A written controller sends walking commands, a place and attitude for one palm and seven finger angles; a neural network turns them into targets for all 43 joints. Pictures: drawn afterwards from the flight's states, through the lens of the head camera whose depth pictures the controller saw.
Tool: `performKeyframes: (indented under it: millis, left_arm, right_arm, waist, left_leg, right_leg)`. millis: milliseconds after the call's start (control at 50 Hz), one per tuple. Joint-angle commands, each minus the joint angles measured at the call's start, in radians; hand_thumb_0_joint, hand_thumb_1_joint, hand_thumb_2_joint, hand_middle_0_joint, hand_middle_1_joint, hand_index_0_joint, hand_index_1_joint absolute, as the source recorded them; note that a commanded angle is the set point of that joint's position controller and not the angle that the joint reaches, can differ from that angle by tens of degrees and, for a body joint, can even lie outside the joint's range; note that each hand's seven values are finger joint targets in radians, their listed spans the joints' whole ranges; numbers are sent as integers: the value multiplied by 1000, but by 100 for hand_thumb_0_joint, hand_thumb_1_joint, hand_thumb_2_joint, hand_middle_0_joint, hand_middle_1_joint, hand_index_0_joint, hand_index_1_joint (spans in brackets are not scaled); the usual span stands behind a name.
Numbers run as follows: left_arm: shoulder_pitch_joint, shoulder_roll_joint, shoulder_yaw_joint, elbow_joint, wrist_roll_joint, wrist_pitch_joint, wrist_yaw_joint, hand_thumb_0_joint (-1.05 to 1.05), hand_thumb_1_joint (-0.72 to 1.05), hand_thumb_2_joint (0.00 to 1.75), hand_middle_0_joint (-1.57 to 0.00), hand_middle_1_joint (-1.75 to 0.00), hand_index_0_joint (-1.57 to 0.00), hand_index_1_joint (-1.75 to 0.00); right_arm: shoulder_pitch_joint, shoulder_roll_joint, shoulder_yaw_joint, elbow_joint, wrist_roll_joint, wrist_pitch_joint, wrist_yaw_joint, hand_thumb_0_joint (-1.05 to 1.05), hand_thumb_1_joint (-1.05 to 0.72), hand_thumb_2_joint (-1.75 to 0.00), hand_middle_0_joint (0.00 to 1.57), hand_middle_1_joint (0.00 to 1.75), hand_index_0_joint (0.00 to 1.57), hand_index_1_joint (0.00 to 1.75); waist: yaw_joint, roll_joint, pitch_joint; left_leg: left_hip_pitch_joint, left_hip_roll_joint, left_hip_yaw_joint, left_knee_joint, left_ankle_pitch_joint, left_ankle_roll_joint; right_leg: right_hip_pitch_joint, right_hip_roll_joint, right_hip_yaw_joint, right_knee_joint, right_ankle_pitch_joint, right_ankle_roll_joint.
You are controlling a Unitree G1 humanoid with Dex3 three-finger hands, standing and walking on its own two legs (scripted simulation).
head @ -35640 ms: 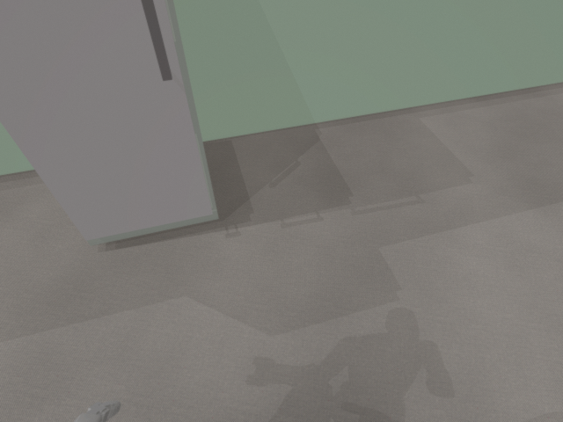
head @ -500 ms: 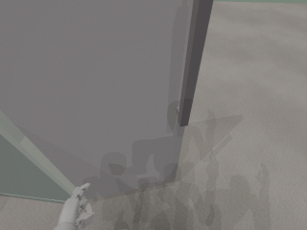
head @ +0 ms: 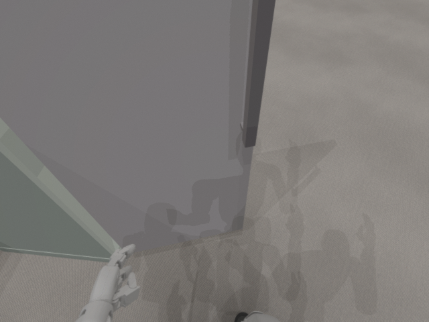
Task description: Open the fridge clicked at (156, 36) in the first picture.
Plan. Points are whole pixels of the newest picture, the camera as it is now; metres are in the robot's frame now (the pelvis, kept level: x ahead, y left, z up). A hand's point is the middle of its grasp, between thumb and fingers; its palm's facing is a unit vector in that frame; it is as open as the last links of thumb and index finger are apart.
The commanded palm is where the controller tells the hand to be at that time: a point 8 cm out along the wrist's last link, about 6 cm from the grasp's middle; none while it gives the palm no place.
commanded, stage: step back with the hand held close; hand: right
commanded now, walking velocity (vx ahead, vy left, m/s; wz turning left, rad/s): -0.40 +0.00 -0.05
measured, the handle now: (252, 59) +0.52 -0.07 +0.21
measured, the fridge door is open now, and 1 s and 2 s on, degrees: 72 72 72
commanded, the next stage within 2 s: stop stepping back and stand still in 0.22 s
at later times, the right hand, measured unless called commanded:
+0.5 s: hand out of the picture +0.07 -0.28 +0.18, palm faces +0.38 +0.81 -0.45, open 7.4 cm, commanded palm +0.02 -0.32 +0.18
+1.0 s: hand out of the picture +0.01 -0.31 +0.18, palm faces +0.47 +0.79 -0.40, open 7.4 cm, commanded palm -0.05 -0.34 +0.18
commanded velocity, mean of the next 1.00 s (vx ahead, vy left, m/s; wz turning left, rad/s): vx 0.00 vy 0.03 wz -0.02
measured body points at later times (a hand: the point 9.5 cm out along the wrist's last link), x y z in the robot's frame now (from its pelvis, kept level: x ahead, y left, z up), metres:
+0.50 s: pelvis -0.12 -0.02 +0.01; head -0.11 -0.05 +0.45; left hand +0.03 +0.21 -0.06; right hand +0.04 -0.32 +0.20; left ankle -0.15 +0.10 -0.73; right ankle +0.00 -0.10 -0.73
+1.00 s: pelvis -0.18 -0.04 +0.00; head -0.21 -0.07 +0.45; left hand -0.03 +0.19 -0.07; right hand -0.03 -0.35 +0.20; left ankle -0.15 +0.06 -0.73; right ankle -0.14 -0.13 -0.70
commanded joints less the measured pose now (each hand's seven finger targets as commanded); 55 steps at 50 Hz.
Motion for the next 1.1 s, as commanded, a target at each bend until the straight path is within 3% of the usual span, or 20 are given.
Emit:
performKeyframes:
  millis: [0,60,100,180,220,260,320,420,460,520,620,660,700,740,800,840,880,920,1020,1080]
  left_arm:
    - [-66,148,80,-185,-25,-18,15,0,90,90,-20,-30,-20,-30]
    - [-50,109,74,-188,-29,15,17,0,90,90,-20,-30,-20,-30]
    - [-65,92,61,-172,-15,28,15,0,90,90,-20,-30,-20,-30]
    - [-42,113,45,-157,-6,32,39,0,90,90,-20,-30,-20,-30]
    - [-43,152,73,-179,-13,1,40,0,90,90,-20,-30,-20,-30]
    - [-31,145,79,-172,12,-40,31,0,90,90,-20,-30,-20,-30]
    - [13,147,92,-140,-4,-66,9,0,90,90,-20,-30,-20,-30]
    - [-17,151,71,-168,-4,-56,12,0,90,90,-20,-30,-20,-30]
    - [-9,130,63,-154,2,-41,19,0,90,90,-20,-30,-20,-30]
    - [-11,130,68,-109,-5,-38,40,0,90,90,-20,-30,-20,-30]
    - [-15,142,47,-84,-9,-45,47,0,90,90,-20,-30,-20,-30]
    - [-19,170,50,-127,-16,-67,45,0,90,90,-20,-30,-20,-30]
    - [-35,129,43,-116,2,-78,30,0,90,90,-20,-30,-20,-30]
    - [-33,123,44,-122,4,-88,12,0,90,90,-20,-30,-20,-30]
    - [-36,134,44,-131,5,-67,9,0,90,90,-20,-30,-20,-30]
    - [-35,140,56,-140,12,-41,15,0,90,90,-20,-30,-20,-30]
    - [-24,141,74,-138,4,-14,18,0,90,90,-20,-30,-20,-30]
    - [23,123,64,-107,1,-32,16,0,90,90,-20,-30,-20,-30]
    - [-11,131,49,-103,-3,-39,39,0,90,90,-20,-30,-20,-30]
    - [-33,142,48,-123,-9,-66,32,0,90,90,-20,-30,-20,-30]
  right_arm:
    - [30,-195,-121,-210,28,-39,2,0,-90,-90,20,30,20,30]
    - [60,-233,-136,-243,41,-37,-13,0,-90,-90,20,30,20,30]
    - [45,-225,-131,-232,27,-28,-26,0,-90,-90,20,30,20,30]
    - [2,-224,-133,-208,9,-27,-32,0,-90,-90,20,30,20,30]
    - [-19,-227,-140,-257,7,-57,-24,0,-90,-90,20,30,20,30]
    - [42,-213,-149,-235,22,-63,-11,0,-90,-90,20,30,20,30]
    - [98,-161,-113,-264,25,-56,-15,0,-90,-90,20,30,20,30]
    - [108,-183,-102,-261,19,3,-18,0,-90,-90,20,30,20,30]
    - [69,-203,-106,-210,18,12,-13,0,-90,-90,20,30,20,30]
    - [-27,-196,-103,-138,32,45,-23,0,-90,-90,20,30,20,30]
    - [-152,-153,-31,-66,-3,33,-30,0,-90,-90,20,30,20,30]
    - [-161,-170,-35,-176,-7,14,-34,0,-90,-90,20,30,20,30]
    - [-130,-199,-66,-204,-15,9,-25,0,-90,-90,20,30,20,30]
    - [-56,-214,-88,-232,-15,7,-23,0,-90,-90,20,30,20,30]
    - [50,-175,-71,-185,-20,15,-23,0,-90,-90,20,30,20,30]
    - [72,-191,-87,-114,-29,22,-18,0,-90,-90,20,30,20,30]
    - [-69,-228,-115,-144,-1,16,-17,0,-90,-90,20,30,20,30]
    - [-94,-199,-114,-84,2,5,-27,0,-90,-90,20,30,20,30]
    - [-131,-143,-23,-86,-11,10,-22,0,-90,-90,20,30,20,30]
    - [-150,-184,-55,-198,-17,-20,-25,0,-90,-90,20,30,20,30]
  waist:
    - [15,6,-299]
    - [34,156,-200]
    - [30,179,-145]
    - [60,24,-141]
    - [30,-251,-225]
    - [29,-283,-231]
    - [28,-156,-252]
    - [33,-215,-181]
    - [43,-15,-139]
    - [43,250,-113]
    - [67,-9,-20]
    - [57,-267,-58]
    - [58,-292,-39]
    - [31,-157,-52]
    - [21,-210,-100]
    - [17,-62,-77]
    - [36,211,-78]
    - [54,152,-115]
    - [62,25,-46]
    - [40,-247,-80]
  left_leg:
    - [-60,109,-85,-26,205,33]
    - [-282,336,-310,-214,-46,161]
    - [-256,405,-309,-189,208,219]
    - [-112,220,-120,76,471,75]
    - [-16,35,-48,291,63,6]
    - [-60,-17,-70,524,-233,7]
    - [-151,-2,-49,395,-219,7]
    - [171,-38,68,-97,-155,39]
    - [27,96,-44,-258,-151,96]
    - [-339,323,-286,-344,-475,212]
    - [-247,190,-115,-89,-343,109]
    - [-235,14,18,239,-175,32]
    - [-228,-2,-20,458,-220,32]
    - [-128,25,-9,350,-174,41]
    - [150,-15,87,47,-163,51]
    - [222,65,-56,-131,-182,89]
    - [-11,381,-501,-324,-376,248]
    - [-12,354,-417,-278,-322,249]
    - [-300,193,-141,-121,-373,120]
    - [-196,15,-14,281,-173,13]
  right_leg:
    - [270,-112,145,-65,72,36]
    - [203,23,91,220,-243,89]
    - [65,40,141,425,-289,86]
    - [127,11,124,-121,9,72]
    - [62,-193,314,-228,244,-22]
    - [13,-276,460,-335,14,-82]
    - [220,-224,375,-266,75,-80]
    - [42,-71,249,-371,-473,50]
    - [126,40,112,-117,-318,91]
    - [210,58,128,356,-201,95]
    - [206,11,123,-85,-302,32]
    - [224,-172,454,-334,-404,-40]
    - [100,-236,632,-514,-735,-61]
    - [57,-207,507,-475,-586,-59]
    - [-50,-121,292,-390,-567,1]
    - [-156,-14,173,-114,-489,33]
    - [-145,59,70,420,-300,67]
    - [-135,13,111,468,-277,64]
    - [284,22,52,-32,-252,37]
    - [164,-223,477,-376,-472,-55]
